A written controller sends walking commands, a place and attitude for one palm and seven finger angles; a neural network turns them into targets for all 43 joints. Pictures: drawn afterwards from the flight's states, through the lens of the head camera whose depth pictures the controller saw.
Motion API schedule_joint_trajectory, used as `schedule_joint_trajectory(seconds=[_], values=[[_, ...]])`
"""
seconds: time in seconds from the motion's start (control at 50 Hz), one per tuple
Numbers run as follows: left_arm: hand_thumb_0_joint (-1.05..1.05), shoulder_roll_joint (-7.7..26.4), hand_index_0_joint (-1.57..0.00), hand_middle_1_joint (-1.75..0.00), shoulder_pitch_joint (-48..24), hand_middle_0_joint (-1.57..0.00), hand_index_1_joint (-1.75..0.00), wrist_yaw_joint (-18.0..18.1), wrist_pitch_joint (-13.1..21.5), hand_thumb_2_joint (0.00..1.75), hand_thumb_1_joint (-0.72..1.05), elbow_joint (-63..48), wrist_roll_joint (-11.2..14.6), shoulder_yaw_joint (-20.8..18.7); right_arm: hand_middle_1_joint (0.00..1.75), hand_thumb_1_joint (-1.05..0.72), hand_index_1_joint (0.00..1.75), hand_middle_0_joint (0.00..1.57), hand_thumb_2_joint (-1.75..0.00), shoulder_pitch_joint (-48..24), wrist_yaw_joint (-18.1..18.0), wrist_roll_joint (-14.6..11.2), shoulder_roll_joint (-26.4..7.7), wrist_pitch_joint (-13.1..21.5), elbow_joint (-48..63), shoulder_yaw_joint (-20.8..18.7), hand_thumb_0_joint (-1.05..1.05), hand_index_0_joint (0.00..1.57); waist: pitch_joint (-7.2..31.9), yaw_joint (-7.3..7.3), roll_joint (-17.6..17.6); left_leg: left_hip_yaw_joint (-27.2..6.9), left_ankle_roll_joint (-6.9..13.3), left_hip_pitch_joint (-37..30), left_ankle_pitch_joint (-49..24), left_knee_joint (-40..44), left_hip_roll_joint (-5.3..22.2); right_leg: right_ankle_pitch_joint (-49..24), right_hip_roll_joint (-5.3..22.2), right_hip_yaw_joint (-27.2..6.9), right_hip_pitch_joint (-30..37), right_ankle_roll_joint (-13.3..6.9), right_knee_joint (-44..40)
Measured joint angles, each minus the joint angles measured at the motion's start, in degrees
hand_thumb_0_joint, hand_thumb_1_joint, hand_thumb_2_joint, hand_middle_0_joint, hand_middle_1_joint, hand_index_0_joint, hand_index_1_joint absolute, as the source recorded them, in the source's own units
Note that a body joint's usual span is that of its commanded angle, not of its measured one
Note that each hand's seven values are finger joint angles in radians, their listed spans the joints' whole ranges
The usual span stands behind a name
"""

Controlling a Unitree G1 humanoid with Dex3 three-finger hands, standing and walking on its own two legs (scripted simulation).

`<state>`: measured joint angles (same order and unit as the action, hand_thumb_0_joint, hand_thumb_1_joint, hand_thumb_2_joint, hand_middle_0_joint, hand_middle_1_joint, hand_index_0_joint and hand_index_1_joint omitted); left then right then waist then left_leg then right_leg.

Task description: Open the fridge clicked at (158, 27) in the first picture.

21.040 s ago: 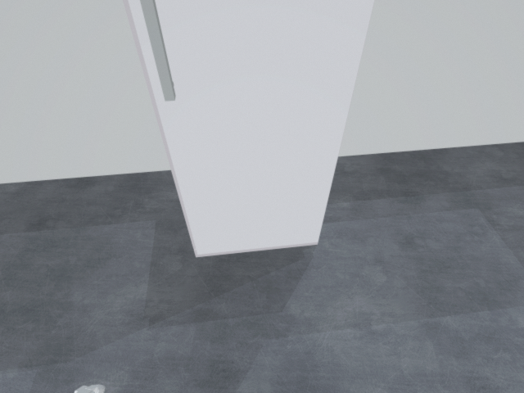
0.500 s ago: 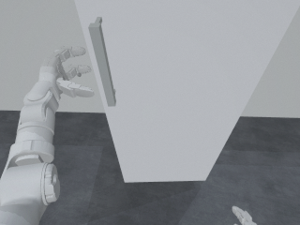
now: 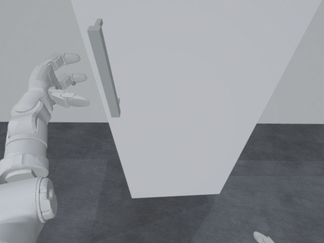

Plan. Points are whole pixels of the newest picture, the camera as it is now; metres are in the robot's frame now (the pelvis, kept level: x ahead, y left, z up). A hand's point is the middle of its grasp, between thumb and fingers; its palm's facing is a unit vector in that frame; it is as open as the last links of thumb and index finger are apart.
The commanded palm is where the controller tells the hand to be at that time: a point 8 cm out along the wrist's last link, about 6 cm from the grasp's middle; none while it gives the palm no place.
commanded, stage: move the hooked fingers beside the handle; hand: left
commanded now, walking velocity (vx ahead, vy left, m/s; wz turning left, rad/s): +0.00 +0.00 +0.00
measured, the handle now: (108, 74) +0.46 +0.15 +0.20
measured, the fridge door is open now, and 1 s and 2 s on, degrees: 3 3 3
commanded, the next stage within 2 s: feel for the door with the fingertips in 0.52 s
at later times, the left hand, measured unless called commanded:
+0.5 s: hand (75, 81) +0.43 +0.22 +0.20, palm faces +0.03 -1.00 +0.01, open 14.0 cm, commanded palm +0.40 +0.27 +0.21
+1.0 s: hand (84, 83) +0.42 +0.19 +0.20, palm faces +0.05 -1.00 -0.01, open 14.2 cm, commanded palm +0.40 +0.23 +0.21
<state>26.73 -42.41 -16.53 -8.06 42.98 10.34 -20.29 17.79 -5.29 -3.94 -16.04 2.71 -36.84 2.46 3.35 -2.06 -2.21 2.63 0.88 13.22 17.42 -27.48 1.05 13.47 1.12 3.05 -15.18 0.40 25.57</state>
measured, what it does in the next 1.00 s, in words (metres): stands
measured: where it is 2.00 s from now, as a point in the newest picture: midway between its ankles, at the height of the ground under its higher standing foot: outside the picture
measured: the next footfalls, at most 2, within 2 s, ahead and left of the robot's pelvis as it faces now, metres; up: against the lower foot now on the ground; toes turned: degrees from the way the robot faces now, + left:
none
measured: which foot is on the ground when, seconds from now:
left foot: down 0.00-1.00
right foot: down 0.00-1.00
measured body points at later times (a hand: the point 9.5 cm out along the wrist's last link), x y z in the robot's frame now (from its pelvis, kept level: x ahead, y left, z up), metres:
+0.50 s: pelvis -0.01 +0.00 +0.00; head +0.00 -0.01 +0.45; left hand +0.42 +0.27 +0.21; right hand +0.11 -0.25 -0.11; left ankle -0.04 +0.11 -0.74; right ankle -0.01 -0.13 -0.74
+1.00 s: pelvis -0.01 +0.00 +0.00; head +0.00 -0.01 +0.45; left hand +0.41 +0.25 +0.20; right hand +0.11 -0.25 -0.11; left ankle -0.04 +0.11 -0.74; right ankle -0.01 -0.13 -0.74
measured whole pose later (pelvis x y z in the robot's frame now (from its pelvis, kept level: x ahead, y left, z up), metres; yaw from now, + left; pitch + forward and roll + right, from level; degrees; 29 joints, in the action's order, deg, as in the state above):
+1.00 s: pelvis -0.01 +0.00 +0.00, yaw +1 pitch +2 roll -1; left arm 22.0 -43.8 -11.1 -7.7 40.4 10.2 -15.6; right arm 17.0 -5.0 -3.9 -15.4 4.4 -37.9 2.3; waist 2.7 -1.1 -2.5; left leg 1.8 0.8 13.5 16.7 -27.8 0.8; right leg 13.0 1.4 3.8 -15.0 0.3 25.7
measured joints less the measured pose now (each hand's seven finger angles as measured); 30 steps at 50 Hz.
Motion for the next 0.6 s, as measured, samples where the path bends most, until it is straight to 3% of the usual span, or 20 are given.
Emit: schedule_joint_trajectory(seconds=[0.12, 0.32, 0.46, 0.6], values=[[-0.01, 1.22, -0.30, -1.20, 0.66, -0.30, -1.20, -0.71, 0.76, 0.30, -0.50, -0.75, 0.06, 0.01, 0.30, -0.90, 0.30, 0.20, -0.89, 0.39, -0.54, -0.15, -0.30, 0.31, 0.07, -0.23, 0.01, 0.20, -0.63, 0.14, 0.19, -0.39, -0.06, 0.17, -0.01, -0.39, 0.09, -0.14, -0.08, 0.38, 0.23, -0.09, -0.12], [-0.01, -0.16, -0.30, -1.20, -3.30, -0.30, -1.20, -0.49, 0.13, 0.30, -0.50, 2.20, 0.60, 2.77, 0.30, -0.91, 0.30, 0.20, -0.89, -0.73, -0.36, -0.20, -0.42, 1.13, -0.76, -0.03, 0.01, 0.20, -0.14, 0.42, 0.01, -1.03, 0.11, 1.47, -0.19, -1.17, -0.34, -0.19, 0.39, 0.98, -0.69, 0.04, 0.45], [-0.01, -0.70, -0.30, -1.20, -2.87, -0.30, -1.20, 0.55, 2.02, 0.30, -0.50, 2.61, -0.23, 1.26, 0.30, -0.90, 0.30, 0.20, -0.89, -0.85, -0.09, 0.18, 0.31, 1.21, 0.09, 0.41, 0.01, 0.20, -0.18, -0.17, -0.06, -0.32, 0.11, 1.42, -0.38, -0.85, -0.21, -0.44, 0.24, 0.26, -1.14, 0.03, 0.54], [-0.01, 0.99, -0.30, -1.20, -2.70, -0.30, -1.20, -0.10, 2.16, 0.30, -0.50, 3.88, -0.51, 0.63, 0.30, -0.90, 0.30, 0.20, -0.89, 0.32, -0.26, -0.09, 0.31, 0.87, -0.12, 0.51, 0.01, 0.20, -0.34, -0.31, 0.01, -0.26, 0.01, 1.27, -0.35, -0.83, 0.00, -0.50, 0.02, 0.19, -0.96, -0.07, 0.38]])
